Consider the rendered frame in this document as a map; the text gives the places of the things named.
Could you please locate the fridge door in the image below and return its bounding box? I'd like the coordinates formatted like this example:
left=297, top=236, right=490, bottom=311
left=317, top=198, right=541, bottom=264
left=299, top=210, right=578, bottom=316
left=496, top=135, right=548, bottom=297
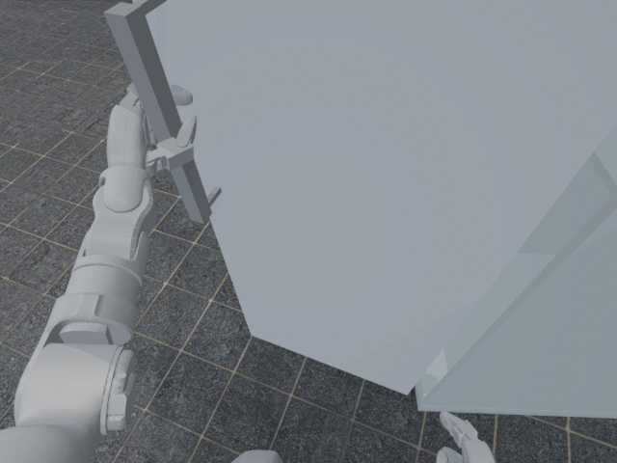
left=132, top=0, right=617, bottom=395

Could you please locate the handle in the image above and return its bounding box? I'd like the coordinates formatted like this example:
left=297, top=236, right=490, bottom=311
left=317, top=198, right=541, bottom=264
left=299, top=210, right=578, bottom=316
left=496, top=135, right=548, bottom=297
left=104, top=0, right=222, bottom=224

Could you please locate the left robot hand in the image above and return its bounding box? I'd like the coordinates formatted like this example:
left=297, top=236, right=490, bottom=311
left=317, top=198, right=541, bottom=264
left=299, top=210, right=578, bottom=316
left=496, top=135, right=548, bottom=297
left=107, top=82, right=197, bottom=176

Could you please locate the right robot hand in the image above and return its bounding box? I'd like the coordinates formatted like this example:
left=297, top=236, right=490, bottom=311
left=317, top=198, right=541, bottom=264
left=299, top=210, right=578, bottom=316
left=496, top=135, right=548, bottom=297
left=436, top=411, right=496, bottom=463

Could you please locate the left robot forearm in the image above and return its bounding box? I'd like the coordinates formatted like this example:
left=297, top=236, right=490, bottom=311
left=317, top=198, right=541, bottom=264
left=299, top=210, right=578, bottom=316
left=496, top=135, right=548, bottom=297
left=14, top=165, right=157, bottom=425

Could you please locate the left robot upper arm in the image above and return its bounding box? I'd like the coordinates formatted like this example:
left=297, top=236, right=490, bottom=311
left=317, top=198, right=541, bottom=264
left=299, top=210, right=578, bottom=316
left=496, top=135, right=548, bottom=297
left=0, top=343, right=136, bottom=463

